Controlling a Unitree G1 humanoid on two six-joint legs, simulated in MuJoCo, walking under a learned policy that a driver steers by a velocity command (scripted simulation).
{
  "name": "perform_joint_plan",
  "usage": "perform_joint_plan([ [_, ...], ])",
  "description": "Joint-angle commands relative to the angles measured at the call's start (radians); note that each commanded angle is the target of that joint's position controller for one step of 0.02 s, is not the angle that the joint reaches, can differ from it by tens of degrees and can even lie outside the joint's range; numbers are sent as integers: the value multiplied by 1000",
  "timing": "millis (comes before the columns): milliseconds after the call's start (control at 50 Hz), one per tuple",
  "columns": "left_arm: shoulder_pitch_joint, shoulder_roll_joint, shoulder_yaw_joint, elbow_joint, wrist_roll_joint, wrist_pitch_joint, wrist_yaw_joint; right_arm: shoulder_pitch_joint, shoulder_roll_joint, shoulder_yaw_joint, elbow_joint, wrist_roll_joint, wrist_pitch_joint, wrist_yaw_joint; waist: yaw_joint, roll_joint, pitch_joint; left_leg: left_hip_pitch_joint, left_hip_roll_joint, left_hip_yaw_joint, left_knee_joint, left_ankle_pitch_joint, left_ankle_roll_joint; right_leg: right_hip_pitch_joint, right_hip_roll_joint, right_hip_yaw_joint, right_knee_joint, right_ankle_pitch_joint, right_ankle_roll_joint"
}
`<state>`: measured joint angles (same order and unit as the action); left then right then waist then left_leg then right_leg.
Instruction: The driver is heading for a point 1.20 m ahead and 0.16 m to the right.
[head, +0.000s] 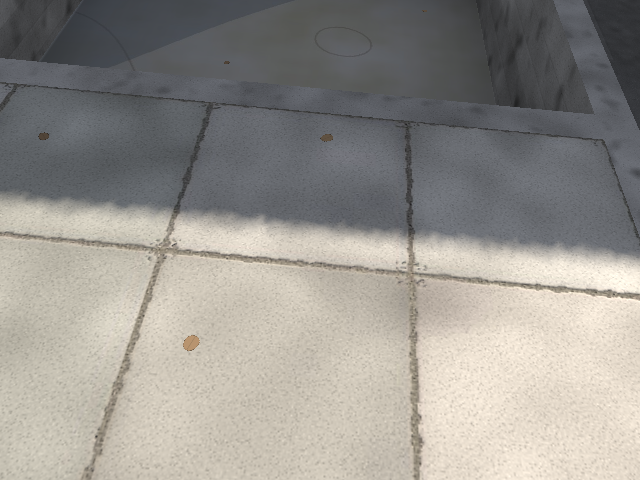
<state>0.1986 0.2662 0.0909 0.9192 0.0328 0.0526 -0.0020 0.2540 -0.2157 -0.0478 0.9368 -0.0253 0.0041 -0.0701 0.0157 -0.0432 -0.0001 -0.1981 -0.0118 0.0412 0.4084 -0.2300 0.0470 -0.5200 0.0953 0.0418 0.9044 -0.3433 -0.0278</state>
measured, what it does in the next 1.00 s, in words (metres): walks ahead: right foot, then left foot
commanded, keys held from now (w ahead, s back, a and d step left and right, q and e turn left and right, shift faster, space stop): w+e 0.40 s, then w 0.28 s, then w+q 0.32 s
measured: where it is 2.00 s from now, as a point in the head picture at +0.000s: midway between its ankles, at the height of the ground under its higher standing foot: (424, 329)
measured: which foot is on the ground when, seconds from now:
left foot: down 0.00-0.42, up 0.44-0.94, down 0.96-1.00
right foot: up 0.00-0.40, down 0.42-0.94, up 0.96-1.00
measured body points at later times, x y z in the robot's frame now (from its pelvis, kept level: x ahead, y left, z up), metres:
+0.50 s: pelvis +0.12 -0.09 -0.02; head +0.14 -0.12 +0.43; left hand +0.37 +0.09 -0.11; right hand +0.02 -0.34 -0.16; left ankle +0.03 +0.08 -0.68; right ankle +0.12 -0.16 -0.74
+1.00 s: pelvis +0.39 -0.19 -0.03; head +0.42 -0.19 +0.42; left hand +0.43 +0.06 -0.17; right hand +0.45 -0.46 -0.15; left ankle +0.48 -0.17 -0.75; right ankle +0.15 -0.18 -0.67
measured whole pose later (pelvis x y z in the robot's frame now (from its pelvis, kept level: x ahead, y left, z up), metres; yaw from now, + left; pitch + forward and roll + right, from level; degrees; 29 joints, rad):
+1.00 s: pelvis +0.39 -0.19 -0.03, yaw -14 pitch +0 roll +0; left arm 0.39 0.22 0.02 0.99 0.03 -0.06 0.02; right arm 0.13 -0.24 -0.04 0.86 -0.02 -0.05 0.03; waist 0.00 -0.01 0.06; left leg -0.44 -0.10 0.11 0.59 -0.18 0.17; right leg -0.04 0.07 -0.08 0.92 -0.45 -0.06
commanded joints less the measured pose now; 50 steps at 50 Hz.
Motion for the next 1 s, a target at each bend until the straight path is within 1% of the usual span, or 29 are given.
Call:
perform_joint_plan([
  [20,44,88,25,-30,15,-4,-23,-68,-129,-25,-95,8,-32,3,25,169,39,68,243,-233,-280,-241,106,-152,-65,2,216,34,26],
  [80,-58,59,16,-70,12,-10,-39,62,-136,-32,-60,8,-53,12,-44,138,64,210,266,-201,-289,-192,114,-246,-94,-7,146,65,58],
  [120,-94,51,13,-89,11,-12,-47,111,-149,-39,-45,5,-66,18,-69,146,66,263,283,-175,-292,-156,117,-254,-108,-13,84,75,69],
  [200,-157,45,6,-132,8,-15,-68,133,-159,-47,-42,-1,-81,34,-86,166,81,258,310,-106,-299,-138,122,-211,-137,-46,-38,89,57],
  [300,-246,28,-10,-195,6,-24,-91,152,-167,-54,-33,-12,-92,54,-100,180,103,196,325,4,-261,-64,115,-93,-148,-116,-186,62,-3],
  [340,-249,37,-11,-210,10,-29,-93,149,-182,-59,-31,-13,-88,59,-92,189,99,183,332,37,-227,8,107,-28,-136,-149,-227,25,-35],
  [380,-189,46,-9,-206,14,-35,-86,132,-202,-64,-31,-8,-77,63,-55,187,80,162,339,81,-135,191,92,81,-100,-185,-282,-3,-69],
  [400,-95,49,-3,-181,17,-42,-78,110,-207,-63,-33,1,-71,64,-1,156,38,122,321,138,4,352,74,221,-60,-201,-344,35,-88],
  [420,64,76,14,-123,24,-56,-63,118,-187,-53,-31,6,-66,67,64,62,-65,35,265,210,247,450,46,456,-18,-188,-410,69,-113],
  [440,231,173,43,-95,29,-70,-39,111,-135,-33,-71,6,-62,74,139,-133,-188,-229,195,246,590,181,-9,723,-238,148,-529,-202,-175],
  [460,246,278,53,-108,1,-76,-24,65,-79,-22,-140,-15,-73,88,113,-278,-199,-544,43,107,806,-350,-45,821,-466,648,-702,-262,-256],
  [480,212,235,39,-93,-7,-71,-16,-5,-150,-38,-134,-16,-73,91,112,-78,-97,-617,93,-18,866,-250,-26,746,-461,571,-705,-149,-257],
  [500,151,187,23,-97,-8,-73,-10,0,-142,-35,-129,5,-82,99,62,-38,-19,-594,132,-25,839,-130,-13,649,-415,413,-674,35,-229],
  [520,90,134,7,-106,-9,-80,-9,30,-131,-32,-103,9,-87,102,17,-6,14,-520,157,-30,768,-60,-11,558,-351,290,-678,219,-191],
  [540,52,106,-4,-110,-16,-90,-7,63,-127,-31,-82,-7,-78,102,-16,-18,22,-460,166,-27,723,-27,-18,507,-302,208,-691,322,-166],
  [560,35,85,-13,-110,-20,-101,-6,101,-123,-29,-62,-18,-63,106,-37,-38,11,-415,167,-23,712,-3,-27,481,-268,151,-702,408,-154],
  [600,77,88,-16,-86,-29,-124,-8,99,-117,-31,-59,-18,-40,111,-50,-24,7,-410,148,-8,708,25,-40,478,-249,103,-700,589,-153],
  [660,155,98,-17,-49,-33,-134,-5,-9,-103,-26,-92,-16,-28,114,-27,-13,51,-497,140,5,649,95,-56,491,-245,74,-728,653,-147],
  [700,191,86,-23,-31,-28,-135,-3,-89,-98,-22,-117,-9,-28,115,-10,-17,76,-543,129,16,573,146,-55,519,-241,52,-742,678,-137],
  [760,219,67,-35,-8,-19,-141,1,-181,-73,-5,-141,1,-36,118,12,-16,99,-518,94,37,410,221,-28,543,-235,-15,-758,736,-110],
  [820,259,64,-44,27,-10,-145,17,-256,-60,9,-166,6,-40,121,27,-9,128,-470,49,59,272,239,18,595,-266,-63,-785,821,-95],
  [840,256,68,-46,34,-8,-146,23,-254,-63,10,-168,7,-42,119,17,-8,124,-432,27,67,233,230,38,616,-275,-84,-770,905,-86],
  [880,238,92,-45,40,-4,-148,38,-196,-84,4,-151,7,-43,110,-20,-28,73,-319,-37,104,205,167,79,667,-288,-119,-663,1209,-65],
  [900,230,108,-42,42,1,-144,46,-129,-101,-2,-130,6,-45,104,-52,-45,31,-255,-66,113,204,119,98,695,-295,-131,-561,1334,-55],
  [920,215,127,-36,40,10,-136,51,-7,-125,-13,-91,6,-48,98,-102,-57,-30,-152,-89,105,189,76,119,701,-301,-138,-400,1381,-50],
  [940,192,148,-30,32,8,-128,50,127,-151,-26,-49,1,-54,93,-162,-54,-89,1,-94,81,121,79,145,641,-294,-151,-193,1290,-47],
  [960,155,145,-33,2,-2,-131,43,262,-206,-48,-22,-16,-53,83,-232,16,-158,217,32,-92,71,17,208,448,-245,-183,121,981,-46],
  [980,248,24,-52,-35,-15,-138,17,241,-304,-74,-26,-21,-44,79,-115,277,-211,511,321,-631,41,66,401,-23,-14,-150,536,-71,9],
  [1000,157,90,-44,-61,0,-149,10,176,-266,-70,-28,30,-41,89,-121,140,-218,489,326,-803,-102,-31,420,-161,-21,36,610,-119,-20],
])
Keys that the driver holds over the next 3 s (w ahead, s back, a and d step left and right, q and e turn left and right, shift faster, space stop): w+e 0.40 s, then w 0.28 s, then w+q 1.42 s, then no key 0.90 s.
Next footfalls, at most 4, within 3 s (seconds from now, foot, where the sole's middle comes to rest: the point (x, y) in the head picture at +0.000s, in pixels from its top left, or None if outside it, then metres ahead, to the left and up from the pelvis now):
0.42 right None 0.16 -0.18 -0.78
0.96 left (405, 478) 0.52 -0.18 -0.78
1.48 right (479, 357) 0.82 -0.38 -0.78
2.00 left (362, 281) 1.03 -0.11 -0.78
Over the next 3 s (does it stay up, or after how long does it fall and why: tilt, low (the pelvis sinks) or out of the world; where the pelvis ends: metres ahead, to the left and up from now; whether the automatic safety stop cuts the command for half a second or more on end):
stays up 1.15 -0.11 0.00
